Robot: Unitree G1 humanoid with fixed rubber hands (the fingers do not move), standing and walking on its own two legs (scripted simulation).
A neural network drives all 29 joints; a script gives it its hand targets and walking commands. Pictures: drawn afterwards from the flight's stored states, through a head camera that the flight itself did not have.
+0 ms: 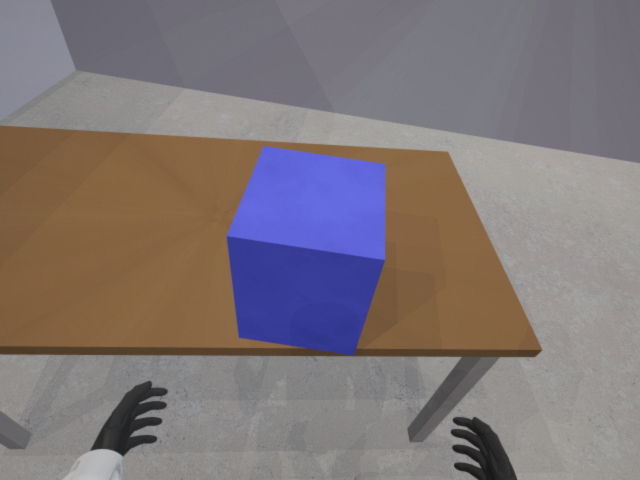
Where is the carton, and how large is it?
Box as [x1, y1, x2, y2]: [227, 146, 384, 355]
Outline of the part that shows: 263,146 227,234 239,337 353,355 384,261 384,164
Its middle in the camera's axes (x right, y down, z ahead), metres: -0.02 +0.01 +0.64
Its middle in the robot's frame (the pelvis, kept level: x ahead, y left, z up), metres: +0.47 +0.03 +0.00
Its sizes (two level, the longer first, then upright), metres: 0.210 0.200 0.250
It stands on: a table, 0.64 m high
